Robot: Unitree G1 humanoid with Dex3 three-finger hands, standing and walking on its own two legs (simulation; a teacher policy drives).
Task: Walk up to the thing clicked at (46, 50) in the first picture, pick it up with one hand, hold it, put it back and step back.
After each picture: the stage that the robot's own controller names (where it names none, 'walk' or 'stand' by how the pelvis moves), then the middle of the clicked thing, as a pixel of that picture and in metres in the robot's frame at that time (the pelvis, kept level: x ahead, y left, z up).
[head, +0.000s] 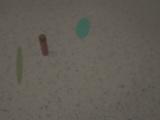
stand; (43, 45) +1.22 +0.37 -0.65
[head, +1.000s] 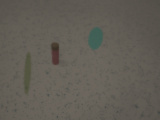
walk; (55, 54) +1.11 +0.18 -0.63
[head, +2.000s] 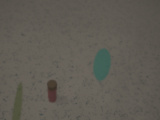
walk; (52, 91) +0.65 +0.15 -0.65
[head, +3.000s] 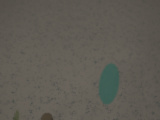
stand; out of the picture +0.40 +0.23 -0.63
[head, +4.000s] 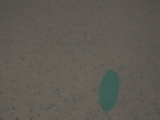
stand; out of the picture +0.37 +0.21 -0.66
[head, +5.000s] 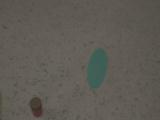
walk; (36, 108) +0.39 +0.19 -0.62
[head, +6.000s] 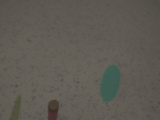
walk; (52, 112) +0.47 +0.11 -0.62
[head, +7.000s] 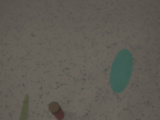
walk; (57, 111) +0.38 +0.20 -0.62
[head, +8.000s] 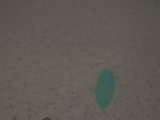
stand; out of the picture +0.41 +0.20 -0.65
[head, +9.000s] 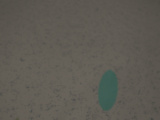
stand; out of the picture +0.39 +0.20 -0.66
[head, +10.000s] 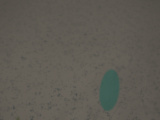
stand; out of the picture +0.37 +0.20 -0.66
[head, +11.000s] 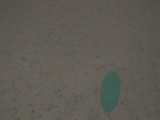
stand; out of the picture +0.37 +0.19 -0.66
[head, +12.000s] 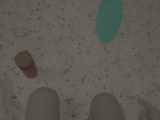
go down; (28, 66) +0.42 +0.24 -0.35
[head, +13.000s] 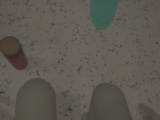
go down; (16, 56) +0.43 +0.27 -0.26
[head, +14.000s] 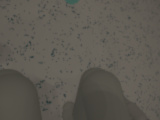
close in; out of the picture +0.40 +0.31 -0.17
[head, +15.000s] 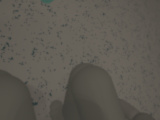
close; out of the picture +0.41 +0.32 -0.15
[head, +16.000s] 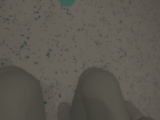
lift; out of the picture +0.34 +0.29 -0.15
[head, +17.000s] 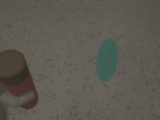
lift; (20, 85) +0.31 +0.18 +0.04
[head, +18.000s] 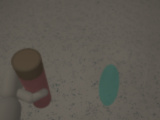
hold; (35, 83) +0.32 +0.15 +0.07
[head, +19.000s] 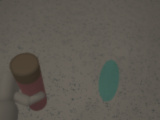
hold; (32, 86) +0.32 +0.16 +0.04
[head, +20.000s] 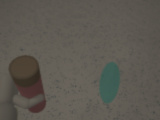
crouch; (31, 89) +0.31 +0.16 +0.05
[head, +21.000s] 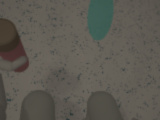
crouch; (12, 51) +0.42 +0.22 -0.05
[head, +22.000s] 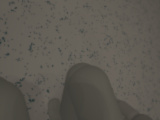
lower; out of the picture +0.41 +0.32 -0.16
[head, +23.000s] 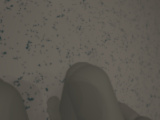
lower; out of the picture +0.42 +0.32 -0.16
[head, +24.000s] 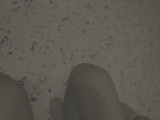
lower; out of the picture +0.40 +0.33 -0.16
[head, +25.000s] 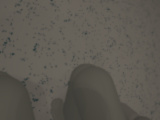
lower; out of the picture +0.39 +0.32 -0.16
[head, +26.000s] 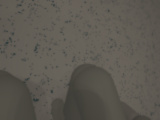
loosen; out of the picture +0.39 +0.32 -0.16
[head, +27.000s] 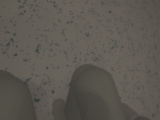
withdraw; out of the picture +0.38 +0.31 -0.16
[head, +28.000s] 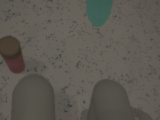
walk; (13, 58) +0.41 +0.27 -0.23
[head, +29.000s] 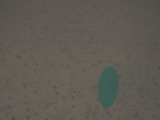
stand; out of the picture +0.36 +0.19 -0.59
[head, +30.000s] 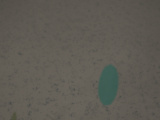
stand; out of the picture +0.37 +0.20 -0.60
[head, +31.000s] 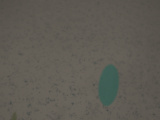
stand; out of the picture +0.37 +0.21 -0.60
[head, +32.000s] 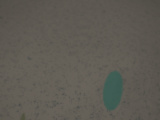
stand; out of the picture +0.39 +0.18 -0.65
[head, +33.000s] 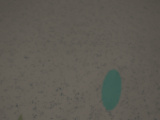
stand; out of the picture +0.36 +0.19 -0.66
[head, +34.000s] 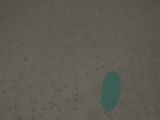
walk; out of the picture +0.35 +0.19 -0.66
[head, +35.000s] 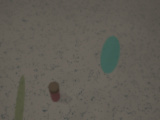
walk; (54, 92) +0.50 +0.15 -0.64
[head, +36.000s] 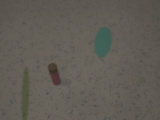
walk; (54, 74) +0.73 +0.26 -0.63
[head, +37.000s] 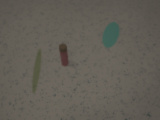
stand; (64, 55) +0.99 +0.21 -0.63
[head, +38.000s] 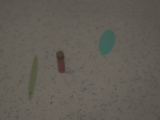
stand; (60, 62) +0.96 +0.19 -0.65
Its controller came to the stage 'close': yes
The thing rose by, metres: 0.69
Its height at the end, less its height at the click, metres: +0.00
